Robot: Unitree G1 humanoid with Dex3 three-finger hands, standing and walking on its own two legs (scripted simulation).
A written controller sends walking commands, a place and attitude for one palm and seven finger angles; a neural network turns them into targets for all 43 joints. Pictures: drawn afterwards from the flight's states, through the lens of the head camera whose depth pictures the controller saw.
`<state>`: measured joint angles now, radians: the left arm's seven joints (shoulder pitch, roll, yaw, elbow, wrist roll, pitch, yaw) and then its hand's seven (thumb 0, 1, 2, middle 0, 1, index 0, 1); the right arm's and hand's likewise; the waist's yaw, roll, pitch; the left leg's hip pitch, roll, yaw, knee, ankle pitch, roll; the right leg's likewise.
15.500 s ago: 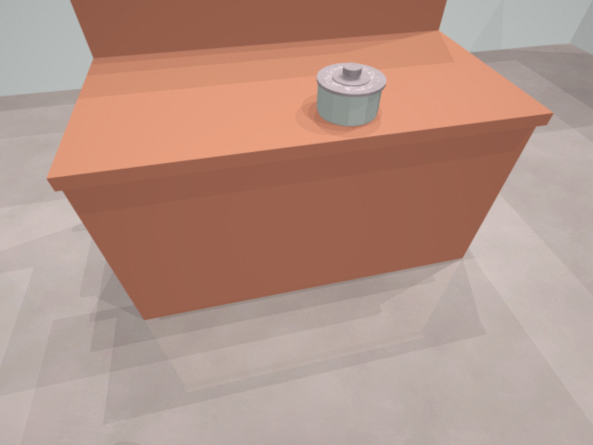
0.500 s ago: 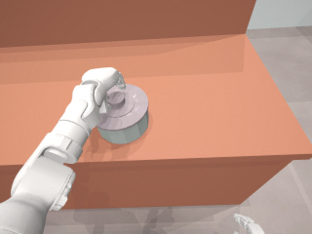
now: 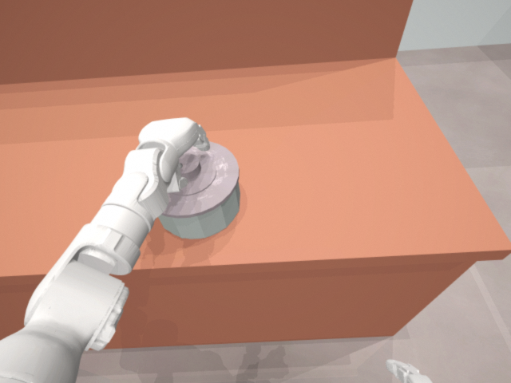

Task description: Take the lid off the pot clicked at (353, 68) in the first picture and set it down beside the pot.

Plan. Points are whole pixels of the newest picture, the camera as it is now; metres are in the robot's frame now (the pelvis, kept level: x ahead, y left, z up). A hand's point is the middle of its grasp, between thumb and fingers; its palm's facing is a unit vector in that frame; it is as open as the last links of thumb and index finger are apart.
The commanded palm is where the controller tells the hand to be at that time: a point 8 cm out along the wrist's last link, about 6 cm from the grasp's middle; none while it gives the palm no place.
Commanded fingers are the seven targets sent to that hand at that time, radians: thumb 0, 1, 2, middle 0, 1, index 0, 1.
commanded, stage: close the fingers and squeeze the knob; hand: left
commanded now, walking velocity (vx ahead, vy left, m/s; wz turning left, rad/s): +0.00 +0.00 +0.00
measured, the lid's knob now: (186, 166) +0.47 +0.13 +0.07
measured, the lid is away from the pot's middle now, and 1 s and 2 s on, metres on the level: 0.00 0.00 0.01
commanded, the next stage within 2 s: lift the lid straight up in 1.60 s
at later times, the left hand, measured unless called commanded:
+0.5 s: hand (181, 166) +0.45 +0.13 +0.09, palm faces -0.31 -0.07 -0.95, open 9.3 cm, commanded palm +0.43 +0.14 +0.15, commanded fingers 0.00 0.05 1.09 -0.64 -0.83 -0.64 -0.83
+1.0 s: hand (177, 168) +0.45 +0.14 +0.09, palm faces -0.31 -0.06 -0.95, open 8.3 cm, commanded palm +0.43 +0.14 +0.15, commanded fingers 0.00 0.33 0.88 -0.76 -0.98 -0.74 -0.96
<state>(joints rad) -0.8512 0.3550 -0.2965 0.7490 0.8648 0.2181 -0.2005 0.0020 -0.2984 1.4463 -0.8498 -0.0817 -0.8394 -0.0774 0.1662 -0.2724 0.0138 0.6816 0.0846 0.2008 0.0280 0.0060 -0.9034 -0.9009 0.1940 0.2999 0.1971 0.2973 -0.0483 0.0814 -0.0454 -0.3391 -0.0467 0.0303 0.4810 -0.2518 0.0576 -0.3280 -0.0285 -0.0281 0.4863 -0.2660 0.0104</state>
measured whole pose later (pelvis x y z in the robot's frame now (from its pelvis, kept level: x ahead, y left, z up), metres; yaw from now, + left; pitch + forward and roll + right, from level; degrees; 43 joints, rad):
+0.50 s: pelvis +0.00 +0.00 +0.00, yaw +0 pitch +6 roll +0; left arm -0.89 0.36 -0.30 0.82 0.87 0.21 -0.22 0.00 -0.07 1.15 -0.65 -0.66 -0.64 -0.66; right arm 0.16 -0.28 0.02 0.68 0.09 0.20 0.01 0.01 -0.90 -0.90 0.19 0.30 0.20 0.30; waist -0.05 0.07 -0.04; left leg -0.34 -0.04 0.03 0.47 -0.25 0.05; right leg -0.33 -0.02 -0.03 0.48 -0.26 0.00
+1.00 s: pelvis +0.00 +0.00 +0.00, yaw +0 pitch +7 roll +0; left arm -0.88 0.35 -0.33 0.79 0.87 0.23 -0.22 0.01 0.13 0.91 -0.72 -0.95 -0.62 -0.89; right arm 0.16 -0.27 0.01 0.68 0.09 0.20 0.02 0.01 -0.90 -0.90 0.19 0.30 0.20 0.30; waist -0.04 0.08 -0.05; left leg -0.35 -0.05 0.03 0.48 -0.25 0.06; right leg -0.33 -0.03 -0.03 0.48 -0.26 0.01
